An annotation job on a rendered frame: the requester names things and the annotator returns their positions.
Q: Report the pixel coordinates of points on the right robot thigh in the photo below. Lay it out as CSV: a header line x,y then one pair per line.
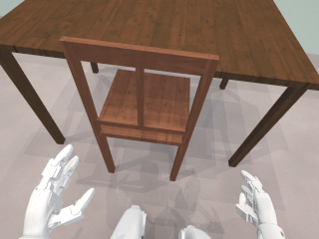
x,y
192,233

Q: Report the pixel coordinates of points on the left robot thigh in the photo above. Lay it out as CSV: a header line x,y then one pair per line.
x,y
131,226

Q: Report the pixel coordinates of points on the left robot hand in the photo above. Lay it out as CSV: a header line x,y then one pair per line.
x,y
40,219

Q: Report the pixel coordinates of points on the robot thigh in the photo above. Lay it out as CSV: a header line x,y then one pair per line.
x,y
192,233
131,226

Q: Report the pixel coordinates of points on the right robot hand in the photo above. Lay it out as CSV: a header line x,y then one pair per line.
x,y
261,209

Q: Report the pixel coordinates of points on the table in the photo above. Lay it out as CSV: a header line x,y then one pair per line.
x,y
252,39

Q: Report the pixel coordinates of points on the chair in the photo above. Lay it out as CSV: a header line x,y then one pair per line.
x,y
142,106

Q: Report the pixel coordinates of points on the right robot forearm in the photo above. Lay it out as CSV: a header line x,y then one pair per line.
x,y
269,231

